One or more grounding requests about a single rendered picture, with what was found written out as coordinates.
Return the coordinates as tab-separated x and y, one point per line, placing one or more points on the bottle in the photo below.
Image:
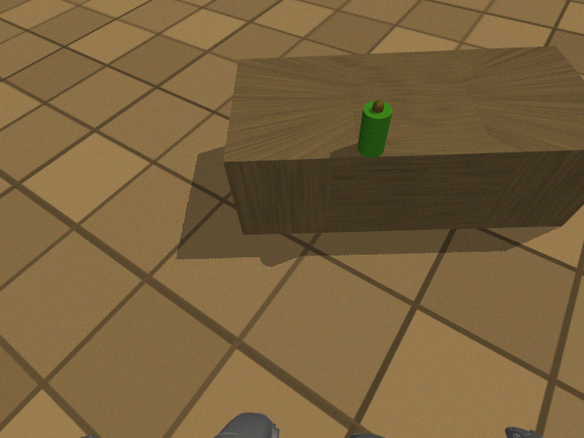
375	123

